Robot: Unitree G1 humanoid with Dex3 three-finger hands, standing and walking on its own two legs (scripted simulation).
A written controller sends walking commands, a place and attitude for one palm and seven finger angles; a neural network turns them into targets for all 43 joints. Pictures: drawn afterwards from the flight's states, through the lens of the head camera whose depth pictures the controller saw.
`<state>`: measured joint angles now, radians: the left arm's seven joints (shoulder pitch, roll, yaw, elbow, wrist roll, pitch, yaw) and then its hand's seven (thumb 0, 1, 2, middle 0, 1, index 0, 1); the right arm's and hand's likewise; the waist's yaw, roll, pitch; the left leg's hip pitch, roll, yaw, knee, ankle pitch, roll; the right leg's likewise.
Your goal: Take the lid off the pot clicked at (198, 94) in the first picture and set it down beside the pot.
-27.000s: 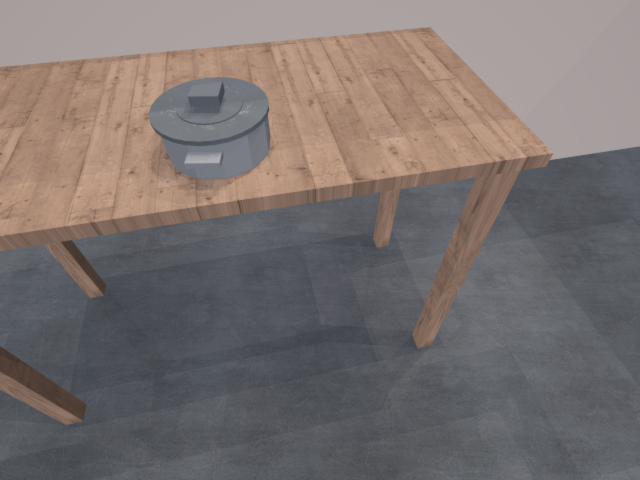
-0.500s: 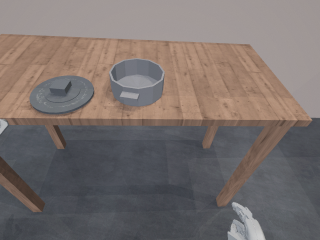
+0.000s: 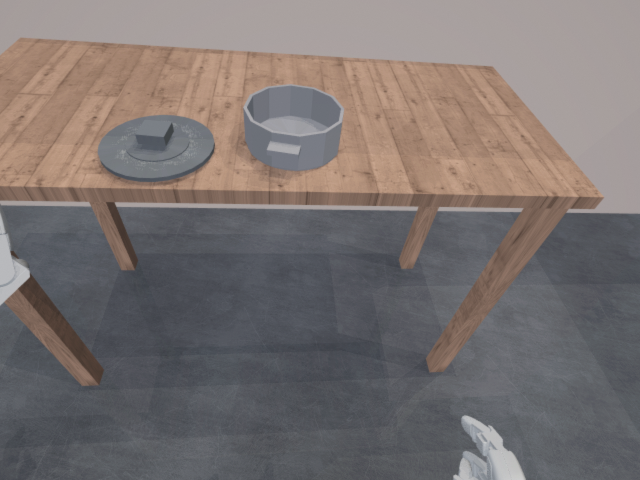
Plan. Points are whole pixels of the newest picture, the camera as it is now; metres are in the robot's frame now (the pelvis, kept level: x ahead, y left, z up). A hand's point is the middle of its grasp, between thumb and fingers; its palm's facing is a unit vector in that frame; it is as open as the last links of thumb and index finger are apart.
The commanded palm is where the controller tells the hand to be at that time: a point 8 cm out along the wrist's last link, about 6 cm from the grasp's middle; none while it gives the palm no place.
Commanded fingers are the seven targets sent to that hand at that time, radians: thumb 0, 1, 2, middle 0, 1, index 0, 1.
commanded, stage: stop stepping back and stand still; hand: left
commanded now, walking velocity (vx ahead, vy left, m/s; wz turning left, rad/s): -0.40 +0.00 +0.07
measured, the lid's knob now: (155, 132) +0.61 +0.33 +0.09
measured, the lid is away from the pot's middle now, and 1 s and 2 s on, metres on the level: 0.24 0.24 0.24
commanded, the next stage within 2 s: let the arm hang, fingers relaxed in 1.56 s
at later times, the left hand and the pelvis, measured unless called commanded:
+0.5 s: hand out of the picture +0.07 +0.27 +0.28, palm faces +0.54 -0.78 -0.31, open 7.4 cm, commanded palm +0.02 +0.32 +0.27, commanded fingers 0.00 0.90 0.90 -0.20 -0.30 -0.20 -0.30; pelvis -0.09 +0.03 -0.01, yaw +3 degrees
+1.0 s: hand (13, 443) +0.14 +0.31 +0.05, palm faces +0.36 -0.85 -0.38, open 7.4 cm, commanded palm none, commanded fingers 0.00 0.90 0.90 -0.20 -0.30 -0.20 -0.30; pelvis -0.08 +0.04 -0.01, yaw +11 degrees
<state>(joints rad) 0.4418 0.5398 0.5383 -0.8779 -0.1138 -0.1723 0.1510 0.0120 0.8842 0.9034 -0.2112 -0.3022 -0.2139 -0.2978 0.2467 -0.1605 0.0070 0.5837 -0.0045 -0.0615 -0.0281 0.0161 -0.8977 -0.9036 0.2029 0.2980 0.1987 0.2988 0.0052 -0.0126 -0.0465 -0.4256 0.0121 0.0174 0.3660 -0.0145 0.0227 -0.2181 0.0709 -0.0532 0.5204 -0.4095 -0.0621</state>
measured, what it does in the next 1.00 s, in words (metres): steps on the spot: right foot, then left foot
